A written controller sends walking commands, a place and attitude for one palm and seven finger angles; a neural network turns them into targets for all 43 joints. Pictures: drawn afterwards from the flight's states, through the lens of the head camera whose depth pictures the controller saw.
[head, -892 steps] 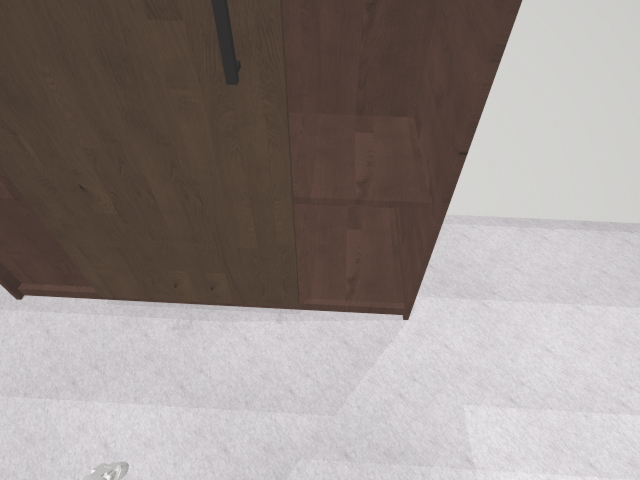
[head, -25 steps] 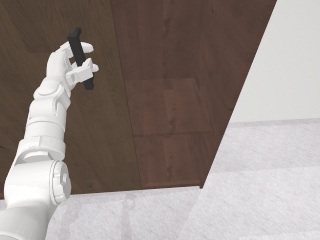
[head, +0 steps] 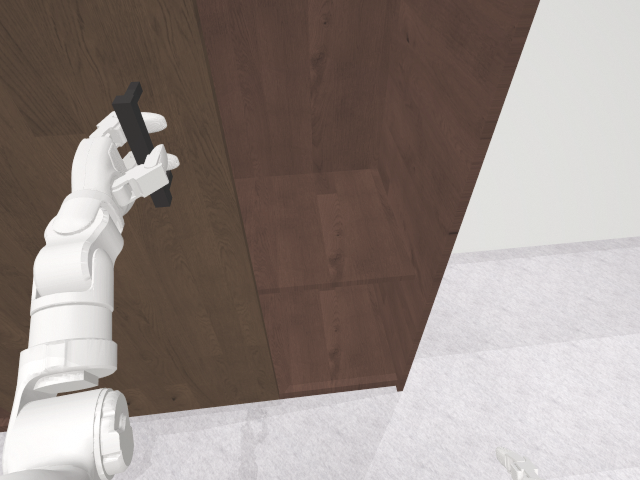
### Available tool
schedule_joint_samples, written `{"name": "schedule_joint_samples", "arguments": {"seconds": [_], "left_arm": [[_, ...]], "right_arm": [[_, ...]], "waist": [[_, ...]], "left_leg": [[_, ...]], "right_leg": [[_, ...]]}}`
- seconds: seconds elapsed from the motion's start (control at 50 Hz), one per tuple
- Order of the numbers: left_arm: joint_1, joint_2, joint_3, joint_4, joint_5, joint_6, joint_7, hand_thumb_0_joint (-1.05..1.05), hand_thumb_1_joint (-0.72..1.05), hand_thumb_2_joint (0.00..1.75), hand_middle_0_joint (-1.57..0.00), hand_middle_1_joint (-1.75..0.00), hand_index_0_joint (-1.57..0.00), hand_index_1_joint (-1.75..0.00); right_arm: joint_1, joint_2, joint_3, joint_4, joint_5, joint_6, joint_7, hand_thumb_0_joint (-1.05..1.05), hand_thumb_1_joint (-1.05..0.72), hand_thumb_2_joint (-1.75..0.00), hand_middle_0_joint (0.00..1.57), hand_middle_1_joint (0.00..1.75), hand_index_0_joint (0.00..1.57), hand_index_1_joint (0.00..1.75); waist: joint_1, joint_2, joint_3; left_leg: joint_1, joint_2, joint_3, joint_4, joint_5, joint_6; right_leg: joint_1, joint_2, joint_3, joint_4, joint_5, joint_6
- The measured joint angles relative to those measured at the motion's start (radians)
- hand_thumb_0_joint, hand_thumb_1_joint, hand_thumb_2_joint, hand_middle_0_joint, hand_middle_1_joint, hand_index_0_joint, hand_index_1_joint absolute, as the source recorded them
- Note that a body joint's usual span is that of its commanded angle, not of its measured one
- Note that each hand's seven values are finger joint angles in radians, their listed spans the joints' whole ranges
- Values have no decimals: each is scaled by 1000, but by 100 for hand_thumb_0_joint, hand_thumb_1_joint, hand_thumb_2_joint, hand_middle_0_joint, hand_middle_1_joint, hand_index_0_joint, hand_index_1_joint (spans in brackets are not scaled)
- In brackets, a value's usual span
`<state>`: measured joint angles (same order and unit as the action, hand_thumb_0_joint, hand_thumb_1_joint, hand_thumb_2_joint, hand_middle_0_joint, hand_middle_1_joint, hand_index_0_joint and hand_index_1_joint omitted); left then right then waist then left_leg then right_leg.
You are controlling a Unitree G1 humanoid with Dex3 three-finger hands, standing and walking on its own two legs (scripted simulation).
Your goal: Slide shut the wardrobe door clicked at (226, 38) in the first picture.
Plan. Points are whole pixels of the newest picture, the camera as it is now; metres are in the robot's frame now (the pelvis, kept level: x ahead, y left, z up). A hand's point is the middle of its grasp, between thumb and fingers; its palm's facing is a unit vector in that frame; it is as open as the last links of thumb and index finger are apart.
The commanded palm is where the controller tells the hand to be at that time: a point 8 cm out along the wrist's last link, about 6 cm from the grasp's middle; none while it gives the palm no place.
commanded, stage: tug the door sideways, standing still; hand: left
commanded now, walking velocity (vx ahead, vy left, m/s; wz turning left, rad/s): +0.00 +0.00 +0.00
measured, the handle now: (149, 147) +0.47 +0.22 +0.21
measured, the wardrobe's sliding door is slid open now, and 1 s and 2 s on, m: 0.38 0.38 0.29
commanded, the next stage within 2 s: step sideways, sliding the door along in 0.56 s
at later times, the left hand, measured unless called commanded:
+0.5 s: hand (163, 168) +0.42 +0.19 +0.21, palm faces +0.21 -0.98 -0.02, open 5.6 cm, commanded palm +0.40 +0.19 +0.21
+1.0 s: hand (170, 172) +0.42 +0.18 +0.20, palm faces +0.32 -0.94 -0.14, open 6.1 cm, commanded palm +0.40 +0.20 +0.21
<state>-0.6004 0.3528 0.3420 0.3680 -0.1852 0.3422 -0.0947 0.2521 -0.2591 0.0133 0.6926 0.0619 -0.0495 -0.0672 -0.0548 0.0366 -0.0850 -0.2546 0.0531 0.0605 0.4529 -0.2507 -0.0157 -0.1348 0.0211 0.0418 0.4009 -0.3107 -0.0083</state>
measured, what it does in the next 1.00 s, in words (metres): stands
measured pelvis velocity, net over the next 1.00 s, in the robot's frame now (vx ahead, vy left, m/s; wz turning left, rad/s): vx -0.02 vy -0.02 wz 0.05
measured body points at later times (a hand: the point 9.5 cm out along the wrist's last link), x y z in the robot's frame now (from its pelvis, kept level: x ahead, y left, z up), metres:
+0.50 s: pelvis +0.00 +0.00 +0.00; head +0.01 -0.01 +0.45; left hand +0.40 +0.24 +0.21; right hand +0.19 -0.21 -0.11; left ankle -0.02 +0.13 -0.74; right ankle -0.07 -0.12 -0.74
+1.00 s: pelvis -0.02 -0.02 -0.02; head +0.01 -0.05 +0.43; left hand +0.40 +0.23 +0.21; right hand +0.10 -0.27 -0.16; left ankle -0.02 +0.12 -0.73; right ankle -0.05 -0.10 -0.74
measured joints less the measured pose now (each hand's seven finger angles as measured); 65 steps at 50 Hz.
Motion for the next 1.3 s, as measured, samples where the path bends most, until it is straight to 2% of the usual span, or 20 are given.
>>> {"name": "schedule_joint_samples", "arguments": {"seconds": [0.14,0.2,0.28,0.46,0.68,0.72,0.76,0.82,0.88,0.92,0.96,1.0,1.04,1.06,1.08,1.1,1.12,1.16,1.2,1.3], "left_arm": [[-15,-56,-56,-48,9,44,33,1,77,81,-30,-138,-33,-135],[-60,-80,-89,-18,20,46,48,1,76,82,-32,-138,-35,-136],[-103,-108,-118,29,31,34,75,1,75,84,-33,-137,-36,-137],[-175,-134,-161,122,45,-17,124,1,76,85,-32,-138,-32,-139],[-256,-142,-205,217,54,-73,178,0,79,84,-30,-137,-26,-140],[-242,-107,-202,243,63,-135,151,-1,77,83,-31,-138,-26,-140],[-225,-69,-216,261,70,-209,159,-1,75,83,-33,-138,-27,-140],[-202,-20,-213,261,62,-277,175,-2,75,84,-37,-139,-25,-140],[-191,17,-196,256,47,-306,196,-3,75,85,-40,-139,-22,-140],[-194,32,-180,259,43,-312,209,-3,76,85,-42,-140,-21,-140],[-196,25,-165,268,45,-315,223,-3,77,86,-43,-140,-19,-140],[-203,6,-164,281,51,-316,226,-2,78,86,-44,-140,-18,-140],[-218,-16,-171,285,60,-326,226,-2,78,86,-44,-140,-19,-140],[-223,-26,-180,279,65,-333,230,-2,77,86,-44,-140,-20,-140],[-224,-33,-188,268,66,-340,235,-2,77,86,-44,-140,-20,-140],[-221,-37,-192,251,64,-346,239,-2,77,86,-44,-140,-21,-140],[-212,-40,-193,226,55,-348,243,-1,77,86,-44,-140,-21,-139],[-202,-28,-197,183,37,-349,245,-1,78,87,-44,-140,-20,-139],[-205,-17,-199,149,34,-341,242,-1,78,87,-43,-140,-20,-138],[-218,-13,-189,90,29,-309,241,-1,78,87,-42,-140,-18,-136]], "right_arm": [[-34,3,-2,11,-3,-3,-6,1,-90,-90,20,30,20,30],[-53,4,-2,31,-8,-5,-9,1,-90,-90,20,30,20,30],[-73,8,-3,44,-12,-9,-9,1,-90,-90,20,30,20,30],[-80,33,9,59,-13,-36,1,1,-90,-90,20,30,20,30],[-37,39,11,102,-14,-86,20,1,-90,-90,20,30,20,30],[-42,30,23,96,-27,-71,18,1,-90,-90,20,30,20,30],[-44,26,23,79,-29,-57,13,1,-90,-90,20,30,20,30],[-43,23,18,50,-27,-46,-4,1,-90,-90,20,30,21,30],[-41,23,17,32,-25,-30,-19,1,-90,-90,20,30,20,30],[-36,18,19,29,-22,-17,-24,1,-90,-90,20,30,20,30],[-25,1,16,38,-15,-3,-25,1,-90,-90,20,30,20,30],[-10,-9,10,68,-5,8,-25,1,-90,-90,20,30,20,30],[-2,-7,5,102,-2,7,-25,1,-90,-90,20,30,20,30],[2,-4,3,112,-3,1,-26,1,-90,-90,20,30,20,30],[5,-2,4,115,-5,-5,-26,1,-90,-90,20,30,20,30],[7,-4,5,110,-8,-11,-25,1,-90,-90,20,30,20,30],[10,-16,2,92,-12,-14,-20,2,-90,-90,20,30,20,30],[-12,-15,-14,73,-10,-7,-4,2,-90,-90,20,30,20,30],[-44,2,-19,61,-9,2,5,2,-90,-90,20,30,20,30],[-95,28,-6,3,-4,-11,24,1,-90,-90,20,30,20,30]], "waist": [[40,1,0],[60,-3,3],[74,6,6],[86,3,19],[80,-1,38],[78,5,29],[72,6,31],[64,0,50],[64,-8,87],[64,-5,115],[54,35,140],[46,56,143],[63,33,158],[75,14,170],[84,-5,180],[92,-16,188],[98,0,189],[104,-2,209],[108,-22,243],[131,-3,308]], "left_leg": [[12,-9,-29,1,-14,-1],[1,-18,-51,11,-16,-1],[-8,-27,-75,13,-10,0],[-30,-45,-96,28,-2,2],[-72,-58,-110,51,13,5],[-93,-47,-94,64,10,7],[-108,-35,-73,80,2,8],[-119,-24,-40,119,-19,7],[-107,-11,-12,155,-43,1],[-97,-3,-7,178,-57,-7],[-92,17,-38,213,-76,-16],[-125,24,-59,304,-99,7],[-152,-2,-57,427,-186,19],[-147,-15,-41,428,-199,25],[-128,-23,-20,373,-169,30],[-96,-23,-2,277,-60,39],[-66,-2,-9,203,89,55],[-30,9,-12,182,-10,21],[-8,4,-18,172,-74,-11],[27,41,-70,151,-64,-61]], "right_leg": [[24,-7,-40,-1,-6,-2],[26,-13,-61,2,-15,-3],[23,-17,-80,11,-13,-3],[12,-29,-89,27,-31,-1],[-20,-35,-89,44,-35,6],[-46,-28,-70,51,-34,15],[-75,-20,-48,78,-35,16],[-127,-17,-29,172,-60,12],[-170,-6,-36,272,-108,2],[-171,6,-51,268,-109,-14],[-135,28,-81,242,-59,-43],[-101,40,-116,211,-67,-62],[-70,30,-125,186,-70,-73],[-56,20,-123,175,-68,-76],[-48,10,-121,173,-68,-76],[-56,4,-122,199,-69,-72],[-88,18,-128,262,-64,-57],[-162,30,-81,421,-115,-33],[-208,14,-35,465,-137,-21],[-227,-31,-29,271,-10,-10]]}}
